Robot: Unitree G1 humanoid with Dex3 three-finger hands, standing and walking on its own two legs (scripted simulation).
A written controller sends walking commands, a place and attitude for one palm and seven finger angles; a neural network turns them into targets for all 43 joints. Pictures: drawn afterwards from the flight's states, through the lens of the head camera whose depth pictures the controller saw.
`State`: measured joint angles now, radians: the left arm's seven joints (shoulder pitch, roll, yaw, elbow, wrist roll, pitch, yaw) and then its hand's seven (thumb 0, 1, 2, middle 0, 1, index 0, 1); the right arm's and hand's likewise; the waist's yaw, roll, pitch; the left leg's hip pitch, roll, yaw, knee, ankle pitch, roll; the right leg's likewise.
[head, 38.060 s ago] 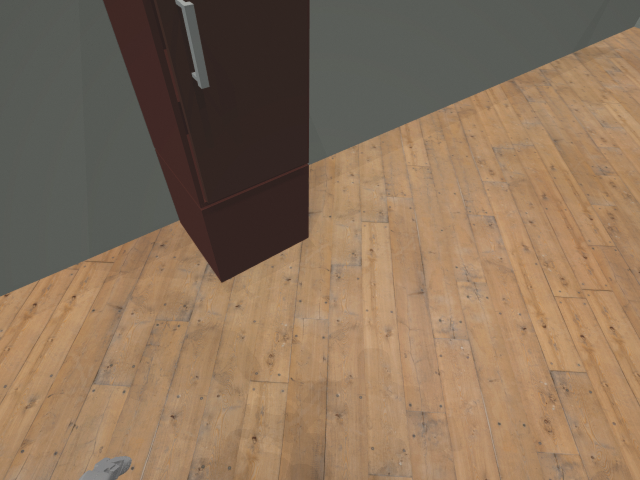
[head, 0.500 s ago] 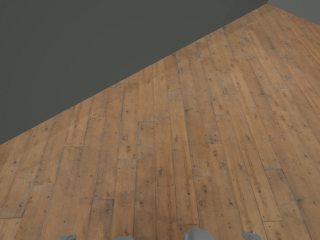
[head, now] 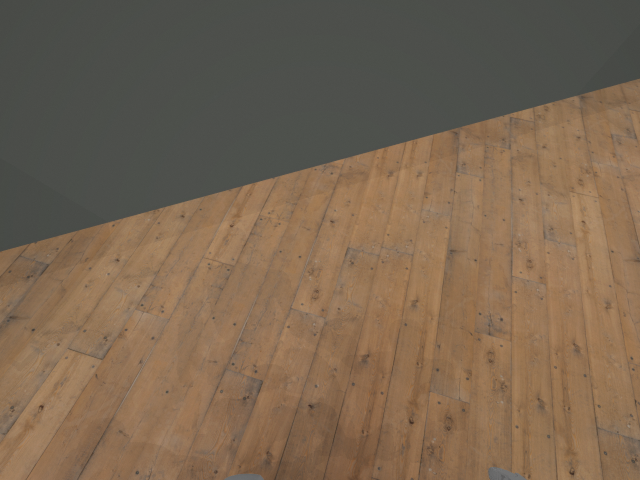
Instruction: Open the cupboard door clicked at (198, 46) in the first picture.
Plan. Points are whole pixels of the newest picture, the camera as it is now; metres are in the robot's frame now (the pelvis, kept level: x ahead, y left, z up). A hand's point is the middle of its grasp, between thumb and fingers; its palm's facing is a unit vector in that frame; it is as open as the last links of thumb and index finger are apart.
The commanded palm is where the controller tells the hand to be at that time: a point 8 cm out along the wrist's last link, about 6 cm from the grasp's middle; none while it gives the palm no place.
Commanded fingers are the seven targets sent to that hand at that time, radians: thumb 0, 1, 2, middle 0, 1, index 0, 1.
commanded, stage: turn to face it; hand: left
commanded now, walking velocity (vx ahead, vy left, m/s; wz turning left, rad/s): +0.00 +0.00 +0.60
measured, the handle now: out of the picture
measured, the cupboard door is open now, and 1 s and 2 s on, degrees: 47 47 47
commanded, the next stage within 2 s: take the last steps up to it in 1.90 s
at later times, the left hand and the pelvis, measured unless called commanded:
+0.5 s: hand out of the picture +0.03 +0.16 -0.14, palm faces +0.28 -0.93 -0.25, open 7.4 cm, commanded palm none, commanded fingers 0.00 0.90 0.90 -0.20 -0.30 -0.20 -0.30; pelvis +0.02 -0.05 +0.02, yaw +17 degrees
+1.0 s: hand out of the picture +0.01 +0.20 -0.14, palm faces +0.54 -0.80 -0.27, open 7.4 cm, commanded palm none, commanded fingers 0.00 0.90 0.90 -0.20 -0.30 -0.20 -0.30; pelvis +0.02 -0.04 +0.01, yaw +34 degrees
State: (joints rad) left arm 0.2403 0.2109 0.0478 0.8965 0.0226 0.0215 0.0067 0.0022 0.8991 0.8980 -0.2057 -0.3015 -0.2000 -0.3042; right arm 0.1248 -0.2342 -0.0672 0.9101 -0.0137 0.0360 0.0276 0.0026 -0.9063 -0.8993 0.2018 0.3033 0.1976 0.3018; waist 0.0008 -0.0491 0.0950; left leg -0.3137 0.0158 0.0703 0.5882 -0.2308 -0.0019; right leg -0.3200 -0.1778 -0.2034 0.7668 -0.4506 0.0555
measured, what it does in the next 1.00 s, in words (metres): steps on the spot, turning left: right foot, then left foot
